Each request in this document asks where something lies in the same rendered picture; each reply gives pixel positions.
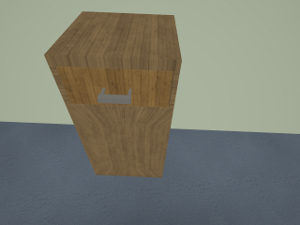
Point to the drawer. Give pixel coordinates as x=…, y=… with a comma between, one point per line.
x=149, y=88

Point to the cabinet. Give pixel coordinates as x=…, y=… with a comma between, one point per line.
x=120, y=140

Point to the handle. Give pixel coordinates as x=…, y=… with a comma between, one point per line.
x=114, y=99

